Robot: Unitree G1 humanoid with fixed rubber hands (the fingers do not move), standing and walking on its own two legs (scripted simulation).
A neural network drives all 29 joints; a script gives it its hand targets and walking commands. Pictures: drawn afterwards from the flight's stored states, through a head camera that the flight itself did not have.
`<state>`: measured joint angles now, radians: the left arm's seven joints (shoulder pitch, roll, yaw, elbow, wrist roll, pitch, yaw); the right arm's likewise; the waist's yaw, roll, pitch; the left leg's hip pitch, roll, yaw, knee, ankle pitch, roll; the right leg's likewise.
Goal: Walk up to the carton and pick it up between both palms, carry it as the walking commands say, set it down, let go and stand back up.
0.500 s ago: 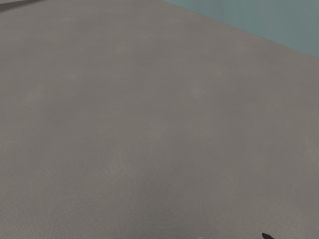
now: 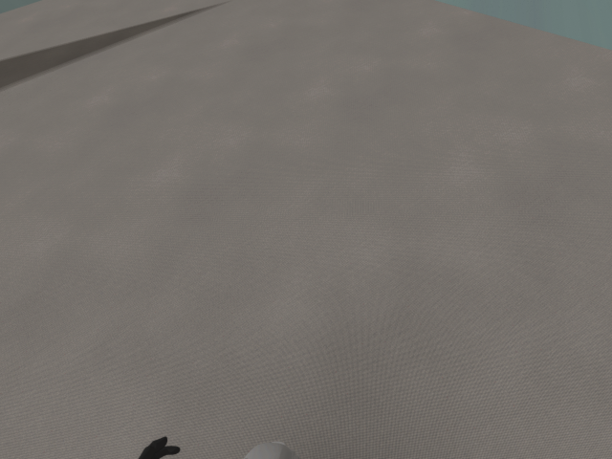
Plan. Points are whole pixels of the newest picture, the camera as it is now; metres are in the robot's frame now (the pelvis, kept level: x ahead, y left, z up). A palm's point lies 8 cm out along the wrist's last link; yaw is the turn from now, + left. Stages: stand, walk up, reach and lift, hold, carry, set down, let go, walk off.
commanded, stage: walk up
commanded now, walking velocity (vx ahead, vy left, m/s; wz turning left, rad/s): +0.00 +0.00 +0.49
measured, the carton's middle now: out of the picture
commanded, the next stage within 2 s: none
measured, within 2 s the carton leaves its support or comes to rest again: neither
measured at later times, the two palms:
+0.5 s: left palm out of the picture -0.04 +0.34 -0.13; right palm (474, 456) +0.16 -0.18 -0.09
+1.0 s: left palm out of the picture -0.11 +0.25 -0.10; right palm (467, 417) +0.21 -0.19 -0.13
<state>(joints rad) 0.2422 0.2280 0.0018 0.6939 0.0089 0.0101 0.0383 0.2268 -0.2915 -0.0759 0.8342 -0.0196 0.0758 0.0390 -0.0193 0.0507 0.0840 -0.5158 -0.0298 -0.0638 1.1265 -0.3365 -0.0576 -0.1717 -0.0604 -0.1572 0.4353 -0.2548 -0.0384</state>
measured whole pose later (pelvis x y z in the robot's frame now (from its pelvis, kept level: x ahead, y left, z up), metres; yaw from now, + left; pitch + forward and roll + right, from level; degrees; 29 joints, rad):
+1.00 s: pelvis +0.02 +0.00 +0.00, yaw +29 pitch +2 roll +3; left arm 0.38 0.26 0.04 0.94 0.02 -0.06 0.00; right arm 0.26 -0.26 -0.11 0.88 -0.03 0.00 0.07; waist 0.02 0.03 -0.05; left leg -0.65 -0.03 -0.09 1.18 -0.16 0.00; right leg -0.10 -0.04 -0.12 0.34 -0.29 -0.01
